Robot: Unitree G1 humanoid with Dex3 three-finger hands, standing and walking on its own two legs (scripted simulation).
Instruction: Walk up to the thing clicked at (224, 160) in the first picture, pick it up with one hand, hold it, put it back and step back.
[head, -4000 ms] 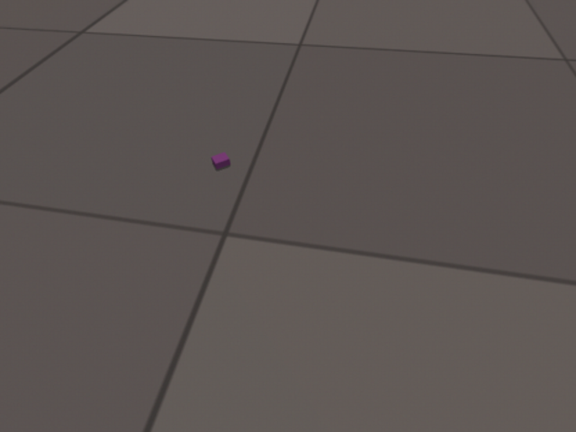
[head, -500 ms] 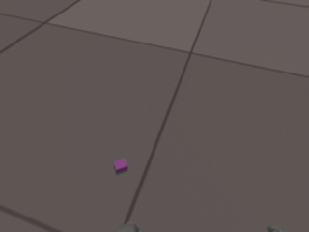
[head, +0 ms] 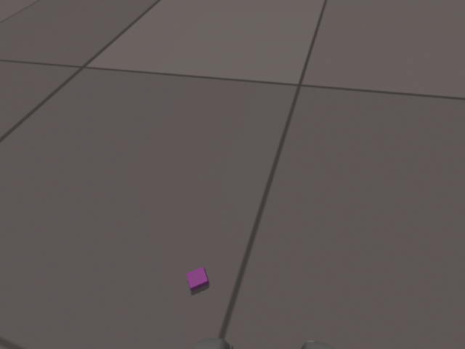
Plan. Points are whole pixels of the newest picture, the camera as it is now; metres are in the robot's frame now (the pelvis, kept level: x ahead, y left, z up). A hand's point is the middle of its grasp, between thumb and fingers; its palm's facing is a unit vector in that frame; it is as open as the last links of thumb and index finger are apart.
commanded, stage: walk up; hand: left
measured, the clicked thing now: (197, 278) +0.49 +0.28 -0.74
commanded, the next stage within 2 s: stand in 1.62 s
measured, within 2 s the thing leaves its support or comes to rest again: neither
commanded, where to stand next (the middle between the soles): +0.11 +0.03 m, yaw +0 degrees
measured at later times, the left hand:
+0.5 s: hand out of the picture +0.09 +0.30 -0.16, palm faces -0.01 -0.94 -0.34, open 7.4 cm
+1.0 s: hand out of the picture +0.12 +0.28 -0.13, palm faces -0.01 -0.93 -0.37, open 7.4 cm
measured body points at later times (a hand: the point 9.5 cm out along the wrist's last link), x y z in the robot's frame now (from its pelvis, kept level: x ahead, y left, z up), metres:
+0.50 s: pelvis +0.03 +0.04 +0.00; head +0.04 +0.05 +0.45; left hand +0.09 +0.35 -0.13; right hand +0.13 -0.27 -0.11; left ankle +0.07 +0.16 -0.72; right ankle +0.05 -0.11 -0.72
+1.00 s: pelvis +0.04 +0.03 +0.02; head +0.05 +0.02 +0.47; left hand +0.12 +0.33 -0.10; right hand +0.14 -0.28 -0.12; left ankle +0.07 +0.16 -0.72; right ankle +0.05 -0.11 -0.72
